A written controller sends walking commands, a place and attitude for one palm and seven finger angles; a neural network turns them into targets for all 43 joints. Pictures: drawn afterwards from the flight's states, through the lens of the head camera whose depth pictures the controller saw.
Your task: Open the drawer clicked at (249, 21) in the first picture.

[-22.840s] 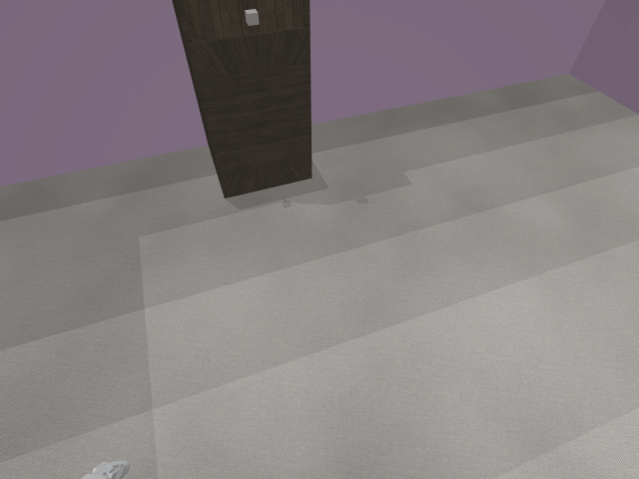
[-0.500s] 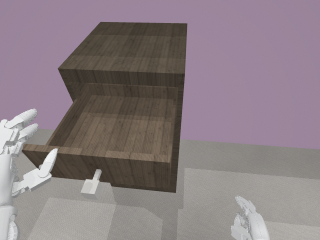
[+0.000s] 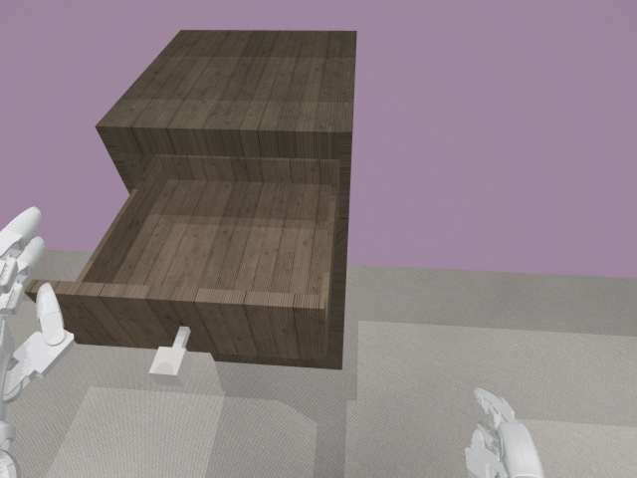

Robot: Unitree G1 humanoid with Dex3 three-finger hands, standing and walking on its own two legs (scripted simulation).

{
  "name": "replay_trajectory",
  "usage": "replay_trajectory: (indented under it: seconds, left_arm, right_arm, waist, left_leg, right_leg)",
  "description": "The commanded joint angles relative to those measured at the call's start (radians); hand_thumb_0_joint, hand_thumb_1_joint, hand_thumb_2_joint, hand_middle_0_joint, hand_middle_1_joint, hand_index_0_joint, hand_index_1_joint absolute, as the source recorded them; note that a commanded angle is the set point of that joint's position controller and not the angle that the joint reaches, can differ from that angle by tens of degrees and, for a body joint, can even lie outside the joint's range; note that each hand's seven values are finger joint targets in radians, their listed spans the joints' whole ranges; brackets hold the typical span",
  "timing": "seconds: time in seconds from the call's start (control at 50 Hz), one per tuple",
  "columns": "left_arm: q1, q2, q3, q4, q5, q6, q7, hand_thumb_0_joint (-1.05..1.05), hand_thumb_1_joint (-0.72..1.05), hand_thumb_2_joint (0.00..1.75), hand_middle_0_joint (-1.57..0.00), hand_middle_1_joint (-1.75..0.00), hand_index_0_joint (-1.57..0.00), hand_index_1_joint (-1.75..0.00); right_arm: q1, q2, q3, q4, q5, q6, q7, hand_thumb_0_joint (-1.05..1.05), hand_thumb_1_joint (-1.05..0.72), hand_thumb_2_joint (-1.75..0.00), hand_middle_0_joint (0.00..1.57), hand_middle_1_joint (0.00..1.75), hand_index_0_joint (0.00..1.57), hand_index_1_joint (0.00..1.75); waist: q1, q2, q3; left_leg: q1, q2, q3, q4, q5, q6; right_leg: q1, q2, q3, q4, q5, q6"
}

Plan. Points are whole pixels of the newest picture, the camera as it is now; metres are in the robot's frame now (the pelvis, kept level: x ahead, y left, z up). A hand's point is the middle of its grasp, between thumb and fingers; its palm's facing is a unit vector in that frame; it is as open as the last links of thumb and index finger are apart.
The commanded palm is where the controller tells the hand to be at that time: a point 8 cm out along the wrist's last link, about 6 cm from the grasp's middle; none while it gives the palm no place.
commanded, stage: step back with the hand held close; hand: left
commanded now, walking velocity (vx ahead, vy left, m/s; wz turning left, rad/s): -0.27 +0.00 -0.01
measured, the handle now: (176, 353) +0.26 +0.22 +0.00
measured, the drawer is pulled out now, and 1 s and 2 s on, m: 0.30 0.30 0.30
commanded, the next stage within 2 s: stop stepping back and stand still in 1.12 s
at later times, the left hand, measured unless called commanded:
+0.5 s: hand (18, 411) +0.13 +0.25 +0.17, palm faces +0.41 -0.79 -0.46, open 7.4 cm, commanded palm +0.07 +0.29 +0.19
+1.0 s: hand out of the picture +0.07 +0.23 +0.17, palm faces +0.32 -0.84 -0.44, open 7.4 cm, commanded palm +0.00 +0.28 +0.19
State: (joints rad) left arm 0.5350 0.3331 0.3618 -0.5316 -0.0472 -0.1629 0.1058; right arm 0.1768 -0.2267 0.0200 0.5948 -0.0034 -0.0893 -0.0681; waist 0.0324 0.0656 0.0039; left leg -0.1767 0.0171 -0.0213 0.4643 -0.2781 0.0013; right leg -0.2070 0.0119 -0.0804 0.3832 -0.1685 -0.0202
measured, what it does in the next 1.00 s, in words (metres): walks backwards: right foot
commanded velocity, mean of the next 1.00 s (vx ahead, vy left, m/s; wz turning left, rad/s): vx -0.32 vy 0.00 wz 0.00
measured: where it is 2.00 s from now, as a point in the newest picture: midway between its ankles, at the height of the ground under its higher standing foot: outside the picture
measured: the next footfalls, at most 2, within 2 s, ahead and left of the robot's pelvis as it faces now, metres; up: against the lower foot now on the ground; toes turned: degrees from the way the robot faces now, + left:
right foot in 0.88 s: -0.11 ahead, -0.10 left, +0.00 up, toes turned +0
left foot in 1.12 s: -0.14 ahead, +0.12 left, +0.00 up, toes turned +1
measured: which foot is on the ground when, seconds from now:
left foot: down 0.00-0.94, up 0.96-1.00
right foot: down 0.00-0.68, up 0.70-0.86, down 0.88-1.00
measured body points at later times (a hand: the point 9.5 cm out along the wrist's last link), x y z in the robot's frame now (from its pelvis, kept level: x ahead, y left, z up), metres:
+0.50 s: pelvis -0.06 +0.01 -0.02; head -0.04 +0.02 +0.43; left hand +0.10 +0.29 +0.20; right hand +0.12 -0.22 -0.09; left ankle -0.02 +0.12 -0.74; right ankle +0.02 -0.11 -0.74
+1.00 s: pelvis -0.14 +0.01 -0.01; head -0.10 +0.02 +0.44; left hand +0.04 +0.27 +0.19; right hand +0.05 -0.22 -0.09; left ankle -0.09 +0.12 -0.72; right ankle -0.15 -0.10 -0.74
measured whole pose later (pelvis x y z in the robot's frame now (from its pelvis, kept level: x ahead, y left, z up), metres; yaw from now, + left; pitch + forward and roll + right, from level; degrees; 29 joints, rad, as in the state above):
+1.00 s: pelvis -0.14 +0.01 -0.01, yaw -1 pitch +4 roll -1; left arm 0.59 0.39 0.37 -0.64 -0.05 -0.23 0.14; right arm 0.15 -0.19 0.01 0.62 0.01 -0.11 -0.05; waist 0.01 -0.01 0.00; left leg -0.51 -0.01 -0.03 0.75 -0.31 -0.01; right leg -0.29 0.05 0.00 0.50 -0.27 -0.03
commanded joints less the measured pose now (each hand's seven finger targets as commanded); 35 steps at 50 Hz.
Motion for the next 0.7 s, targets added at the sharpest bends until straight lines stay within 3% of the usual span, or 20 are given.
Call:
replay_trajectory:
  seconds: [0.0, 0.04, 0.08, 0.16, 0.26, 0.3, 0.34, 0.4, 0.46, 0.5, 0.54, 0.56, 0.6, 0.62, 0.66, 0.68]
  left_arm:
    - [0.050, 0.186, 0.123, -0.240, -0.001, -0.089, 0.022, 0.00, 0.90, 0.90, -0.20, -0.30, -0.20, -0.30]
    - [0.065, 0.209, 0.147, -0.271, -0.001, -0.093, 0.029, 0.00, 0.90, 0.90, -0.20, -0.30, -0.20, -0.30]
    - [0.098, 0.206, 0.155, -0.262, -0.004, -0.090, 0.033, 0.00, 0.90, 0.90, -0.20, -0.30, -0.20, -0.30]
    - [0.112, 0.217, 0.173, -0.275, -0.004, -0.091, 0.042, 0.00, 0.90, 0.90, -0.20, -0.30, -0.20, -0.30]
    - [0.117, 0.210, 0.171, -0.312, 0.005, -0.098, 0.053, 0.00, 0.90, 0.90, -0.20, -0.30, -0.20, -0.30]
    - [0.101, 0.206, 0.170, -0.326, 0.011, -0.106, 0.055, 0.00, 0.90, 0.90, -0.20, -0.30, -0.20, -0.30]
    - [0.088, 0.216, 0.183, -0.325, 0.019, -0.108, 0.065, 0.00, 0.90, 0.90, -0.20, -0.30, -0.20, -0.30]
    - [0.046, 0.195, 0.166, -0.315, 0.025, -0.119, 0.068, 0.00, 0.90, 0.90, -0.20, -0.30, -0.20, -0.30]
    - [0.004, 0.204, 0.161, -0.310, 0.025, -0.126, 0.073, 0.00, 0.90, 0.90, -0.20, -0.30, -0.20, -0.30]
    - [-0.008, 0.204, 0.152, -0.294, 0.022, -0.129, 0.079, 0.00, 0.90, 0.90, -0.20, -0.30, -0.20, -0.30]
    - [-0.010, 0.224, 0.162, -0.298, 0.020, -0.127, 0.087, 0.00, 0.90, 0.90, -0.20, -0.30, -0.20, -0.30]
    - [-0.006, 0.210, 0.149, -0.298, 0.018, -0.126, 0.088, 0.00, 0.90, 0.90, -0.20, -0.30, -0.20, -0.30]
    - [0.010, 0.210, 0.155, -0.308, 0.016, -0.126, 0.090, 0.00, 0.90, 0.90, -0.20, -0.30, -0.20, -0.30]
    - [0.021, 0.211, 0.159, -0.322, 0.020, -0.132, 0.091, 0.00, 0.90, 0.90, -0.20, -0.30, -0.20, -0.30]
    - [0.032, 0.206, 0.180, -0.361, 0.039, -0.140, 0.098, 0.00, 0.90, 0.90, -0.20, -0.30, -0.20, -0.30]
    - [0.043, 0.195, 0.170, -0.347, 0.037, -0.139, 0.093, 0.00, 0.90, 0.90, -0.20, -0.30, -0.20, -0.30]
  right_arm:
    - [-0.098, -0.107, -0.061, -0.182, 0.008, -0.034, -0.008, 0.00, -0.90, -0.90, 0.20, 0.30, 0.20, 0.30]
    - [-0.104, -0.114, -0.069, -0.195, 0.009, -0.029, -0.012, 0.00, -0.90, -0.90, 0.20, 0.30, 0.20, 0.30]
    - [-0.095, -0.110, -0.077, -0.207, 0.011, -0.019, -0.014, 0.00, -0.90, -0.90, 0.20, 0.30, 0.20, 0.30]
    - [-0.090, -0.111, -0.086, -0.220, 0.010, -0.010, -0.019, 0.00, -0.90, -0.90, 0.20, 0.30, 0.20, 0.30]
    - [-0.076, -0.115, -0.086, -0.226, 0.003, -0.021, -0.019, 0.00, -0.90, -0.90, 0.20, 0.30, 0.20, 0.30]
    - [-0.070, -0.120, -0.084, -0.230, 0.002, -0.031, -0.019, 0.00, -0.90, -0.90, 0.20, 0.30, 0.20, 0.30]
    - [-0.068, -0.117, -0.082, -0.224, -0.004, -0.040, -0.025, 0.00, -0.90, -0.90, 0.20, 0.30, 0.20, 0.30]
    - [-0.052, -0.113, -0.074, -0.223, -0.004, -0.054, -0.023, 0.00, -0.90, -0.90, 0.20, 0.30, 0.20, 0.30]
    - [-0.042, -0.114, -0.071, -0.214, 0.000, -0.060, -0.021, 0.00, -0.90, -0.90, 0.20, 0.30, 0.20, 0.30]
    - [-0.038, -0.112, -0.070, -0.200, 0.003, -0.057, -0.018, 0.00, -0.90, -0.90, 0.20, 0.30, 0.20, 0.30]
    - [-0.044, -0.108, -0.067, -0.181, 0.000, -0.051, -0.018, 0.00, -0.90, -0.90, 0.20, 0.30, 0.20, 0.30]
    - [-0.043, -0.102, -0.060, -0.178, 0.001, -0.046, -0.018, 0.00, -0.90, -0.90, 0.20, 0.30, 0.20, 0.30]
    - [-0.055, -0.113, -0.061, -0.186, 0.001, -0.040, -0.022, 0.00, -0.90, -0.90, 0.20, 0.30, 0.20, 0.30]
    - [-0.059, -0.118, -0.062, -0.194, 0.001, -0.043, -0.026, 0.00, -0.90, -0.90, 0.20, 0.30, 0.20, 0.30]
    - [-0.062, -0.123, -0.066, -0.206, -0.009, -0.059, -0.032, 0.00, -0.90, -0.90, 0.20, 0.30, 0.20, 0.30]
    - [-0.057, -0.108, -0.073, -0.205, -0.018, -0.068, -0.031, 0.00, -0.90, -0.90, 0.20, 0.30, 0.20, 0.30]
  waist:
    - [-0.021, -0.051, -0.150]
    - [-0.017, -0.006, -0.177]
    - [-0.017, -0.033, -0.191]
    - [-0.020, -0.051, -0.178]
    - [-0.024, -0.023, -0.160]
    - [-0.025, 0.013, -0.146]
    - [-0.025, 0.010, -0.127]
    - [-0.034, -0.002, -0.095]
    - [-0.042, -0.075, -0.071]
    - [-0.044, -0.141, -0.071]
    - [-0.045, -0.169, -0.097]
    - [-0.047, -0.166, -0.104]
    - [-0.046, -0.061, -0.080]
    - [-0.044, 0.006, -0.065]
    - [-0.038, 0.176, -0.085]
    - [-0.036, 0.150, -0.096]
  left_leg:
    - [-0.030, 0.010, -0.011, -0.012, 0.226, 0.021]
    - [-0.049, 0.029, -0.026, -0.027, 0.338, 0.015]
    - [-0.077, 0.048, -0.040, -0.030, 0.398, 0.012]
    - [-0.138, 0.057, -0.053, -0.022, 0.366, 0.013]
    - [-0.238, 0.081, -0.085, -0.051, 0.220, 0.029]
    - [-0.316, 0.098, -0.098, -0.081, 0.104, 0.047]
    - [-0.367, 0.108, -0.104, -0.097, 0.028, 0.058]
    - [-0.449, 0.101, -0.096, -0.084, -0.148, 0.068]
    - [-0.389, 0.037, -0.060, 0.019, -0.249, 0.050]
    - [-0.272, -0.005, -0.033, 0.140, -0.231, 0.029]
    - [-0.153, -0.025, -0.001, 0.211, -0.163, 0.015]
    - [-0.146, -0.017, -0.009, 0.173, -0.154, 0.018]
    - [-0.206, 0.027, -0.071, 0.041, -0.203, 0.036]
    - [-0.291, 0.073, -0.129, -0.050, -0.264, 0.054]
    - [-0.535, 0.224, -0.304, -0.276, -0.306, 0.110]
    - [-0.534, 0.262, -0.321, -0.291, -0.241, 0.128]
  right_leg:
    - [0.038, -0.131, 0.127, -0.048, 0.153, -0.014]
    - [0.067, -0.110, 0.099, 0.019, 0.248, -0.005]
    - [0.092, -0.095, 0.080, 0.070, 0.290, 0.004]
    - [0.079, -0.098, 0.089, 0.105, 0.283, 0.001]
    - [0.065, -0.086, 0.092, 0.159, 0.166, 0.003]
    - [0.081, -0.074, 0.097, 0.199, 0.098, 0.010]
    - [0.084, -0.062, 0.101, 0.220, 0.074, 0.013]
    - [0.079, -0.079, 0.137, 0.220, 0.009, 0.008]
    - [-0.051, -0.136, 0.229, 0.061, -0.154, -0.019]
    - [-0.193, -0.189, 0.277, -0.060, -0.311, -0.045]
    - [-0.284, -0.226, 0.276, -0.106, -0.327, -0.068]
    - [-0.271, -0.220, 0.237, -0.081, -0.303, -0.060]
    - [-0.244, -0.152, 0.182, -0.007, -0.320, -0.025]
    - [-0.190, -0.105, 0.152, 0.068, -0.323, -0.006]
    - [0.053, 0.025, 0.059, 0.392, -0.166, 0.034]
    - [0.063, 0.039, 0.076, 0.481, -0.196, 0.033]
